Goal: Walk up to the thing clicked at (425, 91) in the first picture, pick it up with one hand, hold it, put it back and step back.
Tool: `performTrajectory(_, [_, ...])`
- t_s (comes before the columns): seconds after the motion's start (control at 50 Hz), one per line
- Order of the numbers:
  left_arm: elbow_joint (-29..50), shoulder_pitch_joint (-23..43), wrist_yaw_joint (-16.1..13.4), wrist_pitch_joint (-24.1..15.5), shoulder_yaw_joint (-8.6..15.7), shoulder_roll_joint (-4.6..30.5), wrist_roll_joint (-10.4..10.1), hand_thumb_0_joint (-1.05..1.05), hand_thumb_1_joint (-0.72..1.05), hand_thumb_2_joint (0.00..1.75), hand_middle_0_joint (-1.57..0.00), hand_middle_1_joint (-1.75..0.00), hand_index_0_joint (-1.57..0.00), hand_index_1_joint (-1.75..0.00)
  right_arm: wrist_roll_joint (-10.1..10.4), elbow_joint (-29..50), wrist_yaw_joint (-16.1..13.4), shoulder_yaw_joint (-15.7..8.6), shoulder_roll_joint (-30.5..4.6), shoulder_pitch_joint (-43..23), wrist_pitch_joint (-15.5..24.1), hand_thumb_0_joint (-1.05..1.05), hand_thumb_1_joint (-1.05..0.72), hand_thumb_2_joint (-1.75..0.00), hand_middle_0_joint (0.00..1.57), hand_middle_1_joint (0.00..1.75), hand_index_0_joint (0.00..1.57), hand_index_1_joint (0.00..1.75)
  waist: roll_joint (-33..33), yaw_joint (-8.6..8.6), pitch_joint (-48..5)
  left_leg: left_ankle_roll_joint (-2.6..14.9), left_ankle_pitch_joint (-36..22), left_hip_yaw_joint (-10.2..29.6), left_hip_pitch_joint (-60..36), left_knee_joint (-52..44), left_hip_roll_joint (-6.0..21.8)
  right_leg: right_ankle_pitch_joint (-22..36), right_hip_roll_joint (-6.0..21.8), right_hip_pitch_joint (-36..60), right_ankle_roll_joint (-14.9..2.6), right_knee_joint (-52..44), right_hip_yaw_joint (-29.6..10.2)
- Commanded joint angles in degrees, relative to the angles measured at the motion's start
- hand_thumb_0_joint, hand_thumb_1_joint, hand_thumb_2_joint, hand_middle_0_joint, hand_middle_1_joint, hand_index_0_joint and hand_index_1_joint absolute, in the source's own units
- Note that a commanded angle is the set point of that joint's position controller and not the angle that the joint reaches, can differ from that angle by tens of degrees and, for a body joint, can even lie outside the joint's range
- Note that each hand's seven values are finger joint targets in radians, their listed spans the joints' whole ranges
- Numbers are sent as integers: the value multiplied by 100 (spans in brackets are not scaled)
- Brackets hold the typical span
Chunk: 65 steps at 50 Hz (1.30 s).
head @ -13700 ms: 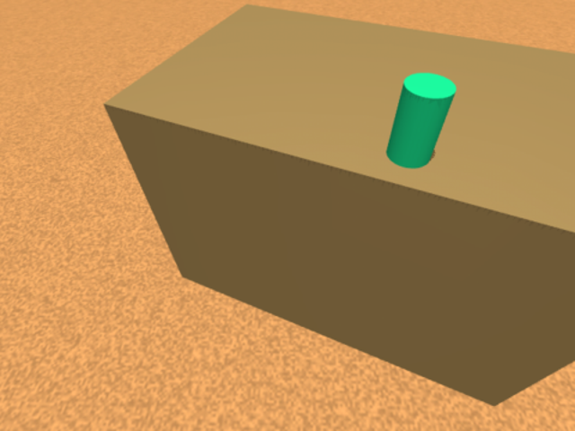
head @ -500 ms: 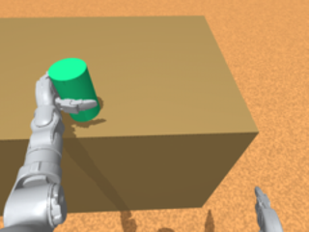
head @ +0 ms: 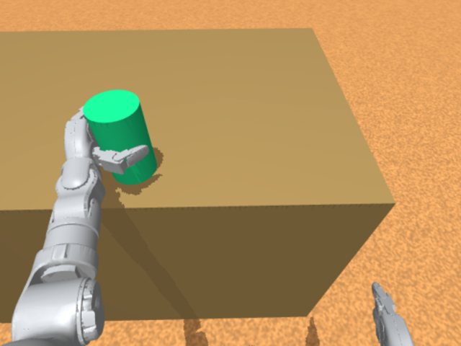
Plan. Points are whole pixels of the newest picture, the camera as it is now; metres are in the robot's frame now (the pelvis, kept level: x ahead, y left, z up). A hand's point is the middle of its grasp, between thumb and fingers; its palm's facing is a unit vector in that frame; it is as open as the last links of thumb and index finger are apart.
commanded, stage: settle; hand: left
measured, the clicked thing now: (124, 140) +0.44 +0.21 +0.13
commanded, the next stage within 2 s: lift in 0.64 s
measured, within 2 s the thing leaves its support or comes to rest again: leaves its support in 0.22 s
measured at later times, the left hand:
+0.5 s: hand (118, 121) +0.43 +0.20 +0.18, palm faces +0.24 -0.97 -0.03, open 11.6 cm
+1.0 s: hand (113, 113) +0.41 +0.20 +0.21, palm faces +0.23 -0.97 -0.05, open 11.6 cm
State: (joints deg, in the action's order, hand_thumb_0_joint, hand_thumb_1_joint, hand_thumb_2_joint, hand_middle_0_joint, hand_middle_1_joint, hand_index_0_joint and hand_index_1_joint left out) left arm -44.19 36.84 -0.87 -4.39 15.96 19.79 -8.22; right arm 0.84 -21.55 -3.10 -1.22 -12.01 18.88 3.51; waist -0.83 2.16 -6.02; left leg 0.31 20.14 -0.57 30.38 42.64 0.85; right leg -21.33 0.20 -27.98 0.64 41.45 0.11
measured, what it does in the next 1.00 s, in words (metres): stands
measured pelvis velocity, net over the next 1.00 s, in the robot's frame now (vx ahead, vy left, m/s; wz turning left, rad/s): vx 0.00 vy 0.00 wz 0.00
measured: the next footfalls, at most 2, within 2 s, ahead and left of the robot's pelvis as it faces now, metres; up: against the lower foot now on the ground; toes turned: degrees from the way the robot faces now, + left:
none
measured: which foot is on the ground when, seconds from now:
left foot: down 0.00-1.00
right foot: down 0.00-1.00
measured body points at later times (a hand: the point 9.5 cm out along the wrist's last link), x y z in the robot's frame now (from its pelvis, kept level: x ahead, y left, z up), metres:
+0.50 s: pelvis +0.00 +0.00 +0.01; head +0.01 -0.01 +0.46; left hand +0.41 +0.25 +0.18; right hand +0.15 -0.25 -0.06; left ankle +0.01 +0.11 -0.71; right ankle -0.01 -0.13 -0.71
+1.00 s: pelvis +0.00 +0.00 +0.02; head -0.01 -0.02 +0.47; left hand +0.40 +0.25 +0.21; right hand +0.15 -0.25 -0.05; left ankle +0.01 +0.11 -0.71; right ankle -0.01 -0.13 -0.71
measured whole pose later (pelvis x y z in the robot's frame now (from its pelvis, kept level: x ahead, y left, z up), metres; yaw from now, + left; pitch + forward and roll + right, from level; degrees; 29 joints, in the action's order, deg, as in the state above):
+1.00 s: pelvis +0.00 +0.00 +0.02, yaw +0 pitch +2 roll -1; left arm -28.5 34.9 -2.2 12.9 15.7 18.8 -8.0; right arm 1.9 -28.1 -5.0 -2.4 -12.4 16.9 10.3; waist -2.8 2.0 -4.0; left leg 0.1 16.3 -0.8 19.6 34.1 0.9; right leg -17.4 0.1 -17.3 0.5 33.0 0.0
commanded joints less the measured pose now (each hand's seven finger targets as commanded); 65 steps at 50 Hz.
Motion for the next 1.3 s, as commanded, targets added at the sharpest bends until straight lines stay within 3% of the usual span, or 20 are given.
performTrajectory(0.0, [2198, 3325, 79, -447, -13, 1091, -117, 0, -9, 117, -126, -130, -125, -134, 28, 1017, -67, -195, -567, -353, 333, 0, 50, -7, 5, 5, 5, 5, -495, 132, -2165, 15, -1771, 33, -1611, -433, 35, 1811, -75, 479, -103, -495, 102])
performTrajectory(0.06, [1973, 2955, 0, -298, 347, 1482, -138, 0, -11, 117, -124, -129, -123, -133, 34, 1033, -127, -404, -841, -225, 314, 0, 49, -7, 5, 5, 5, 5, -424, 111, -2258, 11, -1837, 35, -1695, -438, 43, 1858, -86, 606, -92, -520, 109])
performTrajectory(0.14, [3273, 3787, -75, -300, 272, 1557, -172, 0, -13, 117, -122, -129, -121, -132, 53, 961, -152, -265, -598, -144, 348, 0, 49, -7, 5, 5, 5, 5, -693, 78, -2396, -2, -2254, 42, -1867, -403, 38, 2204, -90, 719, -87, -483, 125])
performTrajectory(0.16, [2338, 2979, -118, -142, 684, 1815, -170, 0, -14, 117, -121, -129, -121, -133, 60, 980, -168, -355, -781, -218, 335, 0, 49, -7, 5, 5, 5, 5, -313, 35, -2009, 21, -2019, 30, -1603, -463, 36, 2035, -97, 790, -70, -527, 116])
performTrajectory(0.18, [2080, 2650, -117, -25, 553, 1581, -138, 0, -16, 117, -120, -129, -120, -132, 61, 918, -173, -380, -782, -314, 299, 0, 49, -7, 5, 5, 5, 5, -189, 30, -1812, 39, -1901, 7, -1415, -523, 28, 2059, -85, 833, -71, -561, 76])
performTrajectory(0.22, [3723, 3951, -140, -178, 482, 1786, -170, 0, -16, 118, -119, -129, -119, -132, 58, 1259, -171, -301, -695, -427, 361, 0, 49, -7, 5, 5, 5, 5, -636, 55, -2712, 1, -2358, 52, -2001, -434, 52, 2316, -85, 946, -81, -483, 111])
performTrajectory(0.26, [3639, 3666, -154, -35, 461, 1654, -206, 0, -17, 118, -120, -130, -120, -133, 63, 952, -182, -249, -520, -177, 384, 0, 49, -7, 5, 5, 5, 5, -717, 50, -2437, 10, -2669, 25, -2004, -386, 37, 2570, -84, 950, -75, -496, 130])
performTrajectory(0.28, [2614, 2788, -175, 163, 806, 1828, -176, 0, -21, 120, -120, -131, -119, -135, 69, 940, -193, -354, -708, -232, 351, 0, 49, -7, 5, 5, 5, 5, -240, 21, -2219, 60, -2543, 12, -1767, -417, 22, 2650, -68, 1109, -42, -541, 88])
performTrajectory(0.3, [1854, 2373, -148, 347, 601, 1438, -148, 0, -19, 121, -121, -132, -120, -136, 59, 655, -197, -429, -792, -227, 302, 0, 49, -7, 5, 5, 5, 5, 123, 57, -1551, 87, -2118, -5, -1389, -550, 17, 2435, -60, 1049, -30, -617, 56])
performTrajectory(0.32, [3283, 3334, -138, 227, 382, 1480, -141, 0, -17, 121, -119, -130, -118, -134, 76, 1069, -169, -271, -642, -525, 351, 0, 50, -7, 5, 5, 5, 5, -285, 11, -2199, 56, -2184, -4, -1631, -564, 10, 2438, -56, 1170, -50, -622, 49])
performTrajectory(0.36, [3199, 3649, -204, 299, 619, 1870, -97, 0, -17, 122, -121, -133, -120, -136, 57, 599, -190, -386, -668, -284, 388, 0, 50, -7, 5, 5, 5, 5, -854, 10, -2266, -24, -2468, 40, -2131, -560, 56, 2211, -97, 838, -91, -632, 153])
performTrajectory(0.42, [2231, 2893, -146, 515, 533, 1493, -118, 0, -19, 125, -125, -137, -125, -140, 98, 775, -192, -426, -794, -769, 467, 0, 50, -7, 5, 5, 5, 5, 59, 13, -1695, 58, -1903, 14, -1604, -725, 22, 2023, -90, 1062, -48, -779, 131])
performTrajectory(0.46, [3018, 3544, -101, 473, 413, 1593, -122, 0, -15, 123, -123, -136, -124, -138, 90, 716, -186, -309, -675, -667, 506, 0, 51, -6, 5, 5, 5, 5, -324, 29, -1975, 48, -1799, -24, -1796, -744, -9, 1957, -56, 1073, -52, -831, 102])
performTrajectory(0.94, [4162, 3778, -174, 980, 389, 1672, -138, 0, -8, 128, -123, -140, -125, -141, 110, 332, -236, -447, -763, -753, 1059, 0, 51, -6, 5, 5, 5, 5, -596, -46, -2097, -9, -2146, 8, -2514, -1151, 2, 2145, -78, 1408, -90, -1245, 220])
performTrajectory(0.98, [3781, 3296, -136, 1139, 405, 1456, -199, 0, -11, 128, -122, -140, -124, -141, 129, 150, -197, -222, -485, -739, 1076, 0, 52, -6, 5, 5, 5, 5, -448, -118, -1719, 6, -1989, 14, -2320, -1232, 0, 2002, -92, 1461, -88, -1302, 231])
performTrajectory(1.02, [4115, 3350, -133, 1246, 459, 1552, -247, 0, -10, 128, -121, -139, -122, -141, 142, 111, -232, -481, -751, -844, 1099, 0, 51, -6, 5, 5, 5, 5, -487, -102, -1772, 5, -1972, -3, -2457, -1259, -12, 1996, -79, 1423, -94, -1349, 227])
performTrajectory(1.08, [4807, 3536, -132, 1494, 386, 1479, -247, 0, -8, 128, -120, -138, -122, -140, 125, 97, -212, -252, -501, -814, 1161, 0, 52, -6, 5, 5, 5, 5, -666, -131, -1929, -1, -2158, -11, -2638, -1281, -23, 2144, -72, 1556, -96, -1401, 240])
performTrajectory(1.12, [4793, 3291, -168, 1718, 678, 1647, -307, 0, -12, 128, -120, -139, -122, -141, 120, -14, -277, -614, -871, -760, 1198, 0, 51, -6, 5, 5, 5, 5, -278, -117, -1882, 39, -2354, -6, -2626, -1262, -40, 2372, -73, 1713, -49, -1420, 252])
performTrajectory(1.16, [4722, 2990, -156, 2009, 602, 1363, -348, 0, -14, 128, -119, -139, -122, -141, 135, -148, -209, -310, -532, -884, 1193, 0, 52, -6, 5, 5, 5, 5, -213, -238, -1498, 53, -2220, -23, -2422, -1324, -61, 2270, -66, 1746, -47, -1441, 250])
performTrajectory(1.28, [5049, 3022, -97, 2642, 594, 1323, -397, 0, -9, 130, -123, -142, -125, -143, 173, -306, -189, -421, -634, -1082, 1198, 0, 52, -6, 5, 5, 5, 5, -87, -244, -1188, 66, -1686, -4, -2398, -1511, -97, 1692, -70, 1594, -64, -1614, 283])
